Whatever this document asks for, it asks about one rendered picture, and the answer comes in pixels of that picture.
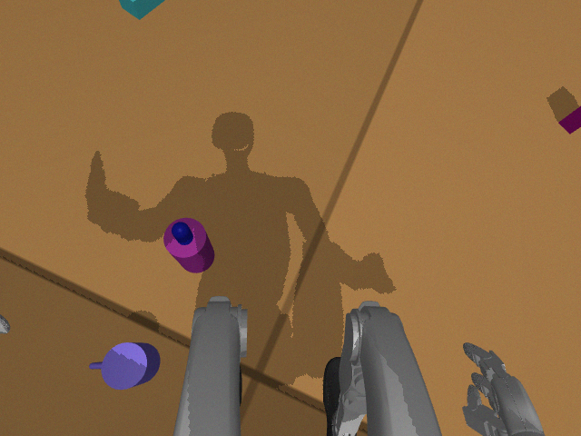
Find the right robot foot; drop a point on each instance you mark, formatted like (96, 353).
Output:
(331, 393)

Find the right robot hand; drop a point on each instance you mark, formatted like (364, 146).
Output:
(506, 395)

